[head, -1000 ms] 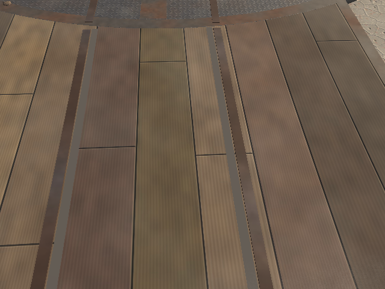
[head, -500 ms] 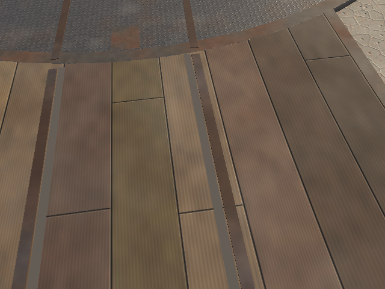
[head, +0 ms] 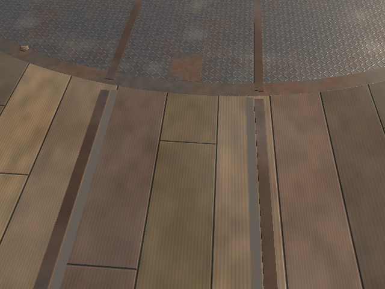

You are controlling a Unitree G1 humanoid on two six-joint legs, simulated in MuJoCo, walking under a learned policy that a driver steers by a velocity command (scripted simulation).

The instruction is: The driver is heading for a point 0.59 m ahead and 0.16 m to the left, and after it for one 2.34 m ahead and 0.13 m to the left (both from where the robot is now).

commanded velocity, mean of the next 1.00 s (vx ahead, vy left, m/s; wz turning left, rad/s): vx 0.44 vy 0.00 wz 0.42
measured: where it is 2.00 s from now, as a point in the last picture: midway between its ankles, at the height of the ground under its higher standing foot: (175, 260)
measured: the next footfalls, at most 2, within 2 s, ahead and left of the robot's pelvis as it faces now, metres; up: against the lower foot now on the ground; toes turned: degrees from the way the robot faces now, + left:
right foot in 0.48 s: +0.47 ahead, -0.07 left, +0.00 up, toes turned +19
left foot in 0.94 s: +0.59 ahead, +0.27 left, +0.00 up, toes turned +26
